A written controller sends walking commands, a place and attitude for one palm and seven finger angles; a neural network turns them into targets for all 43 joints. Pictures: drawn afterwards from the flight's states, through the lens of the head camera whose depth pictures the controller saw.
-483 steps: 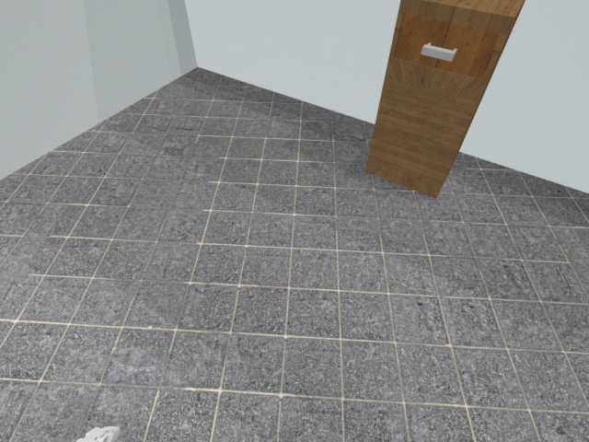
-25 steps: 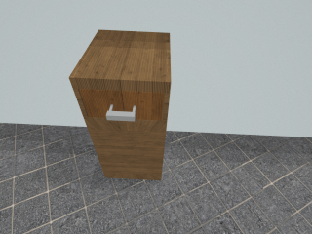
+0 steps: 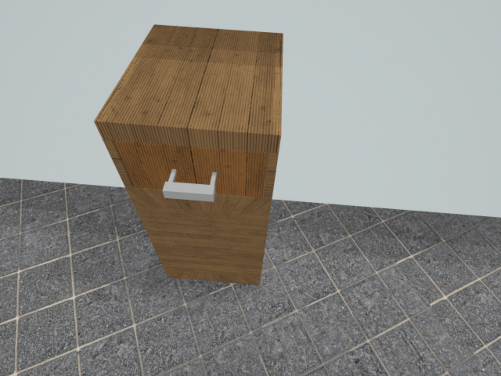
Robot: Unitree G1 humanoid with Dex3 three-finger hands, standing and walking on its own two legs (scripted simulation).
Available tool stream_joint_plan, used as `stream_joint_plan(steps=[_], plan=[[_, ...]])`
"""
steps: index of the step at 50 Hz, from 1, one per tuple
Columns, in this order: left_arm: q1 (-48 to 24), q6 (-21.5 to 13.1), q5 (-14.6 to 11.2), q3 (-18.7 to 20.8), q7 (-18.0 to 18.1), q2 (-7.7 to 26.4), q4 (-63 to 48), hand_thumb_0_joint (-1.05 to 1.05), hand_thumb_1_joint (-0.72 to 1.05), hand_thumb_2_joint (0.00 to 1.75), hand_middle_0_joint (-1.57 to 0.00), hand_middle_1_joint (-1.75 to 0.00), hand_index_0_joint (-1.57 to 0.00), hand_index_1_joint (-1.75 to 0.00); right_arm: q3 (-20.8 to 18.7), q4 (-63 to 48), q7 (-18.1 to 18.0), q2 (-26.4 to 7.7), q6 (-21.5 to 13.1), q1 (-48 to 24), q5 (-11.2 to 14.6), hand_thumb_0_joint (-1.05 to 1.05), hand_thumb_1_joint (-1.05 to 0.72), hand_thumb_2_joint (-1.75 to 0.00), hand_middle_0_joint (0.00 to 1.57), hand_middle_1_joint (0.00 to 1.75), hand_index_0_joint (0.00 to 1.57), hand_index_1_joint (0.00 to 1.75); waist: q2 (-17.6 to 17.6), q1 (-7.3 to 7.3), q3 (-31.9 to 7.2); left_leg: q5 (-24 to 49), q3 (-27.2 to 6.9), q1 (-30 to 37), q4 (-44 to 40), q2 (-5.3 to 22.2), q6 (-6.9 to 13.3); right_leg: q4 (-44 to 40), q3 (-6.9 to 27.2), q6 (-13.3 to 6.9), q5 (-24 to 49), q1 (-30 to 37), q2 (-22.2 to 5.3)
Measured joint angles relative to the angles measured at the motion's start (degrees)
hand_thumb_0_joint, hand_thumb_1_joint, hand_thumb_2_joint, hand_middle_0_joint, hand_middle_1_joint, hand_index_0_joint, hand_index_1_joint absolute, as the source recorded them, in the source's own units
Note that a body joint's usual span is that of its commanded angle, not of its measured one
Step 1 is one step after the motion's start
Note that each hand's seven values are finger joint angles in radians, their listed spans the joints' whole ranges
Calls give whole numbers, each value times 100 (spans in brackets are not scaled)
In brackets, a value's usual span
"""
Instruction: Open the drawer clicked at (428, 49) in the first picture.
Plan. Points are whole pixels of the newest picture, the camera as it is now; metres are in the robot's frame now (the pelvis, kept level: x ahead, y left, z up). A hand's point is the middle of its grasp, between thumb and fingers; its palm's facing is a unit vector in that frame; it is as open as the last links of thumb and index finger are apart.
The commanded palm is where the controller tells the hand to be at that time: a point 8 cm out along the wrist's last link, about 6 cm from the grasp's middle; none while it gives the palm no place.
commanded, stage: come to a stop and stand still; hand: left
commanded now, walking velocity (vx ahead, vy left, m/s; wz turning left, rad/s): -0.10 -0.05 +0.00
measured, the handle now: (191, 183) +0.51 +0.18 -0.08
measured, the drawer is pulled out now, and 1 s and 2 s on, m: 0.00 0.00 0.00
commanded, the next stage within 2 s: look again from close up in 1.12 s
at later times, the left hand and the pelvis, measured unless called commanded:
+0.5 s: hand out of the picture -0.01 +0.15 -0.17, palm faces +0.07 -0.98 -0.20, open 7.2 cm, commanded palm none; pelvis -0.05 -0.03 +0.00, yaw +1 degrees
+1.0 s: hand out of the picture -0.12 +0.13 -0.17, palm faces +0.08 -0.99 -0.12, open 7.4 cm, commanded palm none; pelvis -0.06 -0.01 +0.00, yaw +1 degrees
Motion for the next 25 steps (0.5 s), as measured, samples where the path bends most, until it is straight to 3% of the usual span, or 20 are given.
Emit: stream_joint_plan(steps=[4,7,14,17,20,25], plan=[[-270,108,14,145,-34,345,-204,2,92,90,-20,-30,-20,-30,-48,-135,22,-14,43,-114,-53,1,-92,-90,20,30,20,30,33,-41,129,-70,35,-15,-59,-9,-56,448,165,-8,-355,-348,-34],[-440,68,27,225,-59,547,-343,2,92,90,-20,-30,-20,-30,-72,-115,63,-69,107,-128,-70,0,-91,-90,20,30,21,30,128,-34,182,-109,3,-131,178,27,-146,152,163,-84,-79,-307,-44],[-583,-77,25,122,-56,596,-365,0,91,90,-19,-30,-20,-30,-108,24,158,-157,335,-55,-31,0,-91,-90,20,30,20,30,318,-130,-9,-1047,-455,-537,1476,97,-280,-130,-78,-371,-2,-194,116],[-620,-88,13,55,-90,508,-312,0,91,90,-19,-30,-20,-30,-71,74,169,-129,315,-20,-21,0,-91,-90,20,30,20,30,278,-137,-51,-901,-460,-346,1109,158,-336,-223,-114,-380,96,-159,151],[-638,-70,-33,13,-119,397,-206,0,91,90,-20,-30,-20,-30,-22,148,162,-90,228,55,-33,0,-91,-90,20,30,20,30,256,-163,-101,-72,-472,9,206,243,-331,-172,-178,-350,107,-182,209],[-570,-46,-51,51,-104,465,20,0,94,90,-20,-30,-21,-30,92,363,175,31,174,218,-64,0,-92,-90,20,30,20,30,38,-66,-196,97,-384,196,-187,219,-356,-623,-100,-306,418,2,206]])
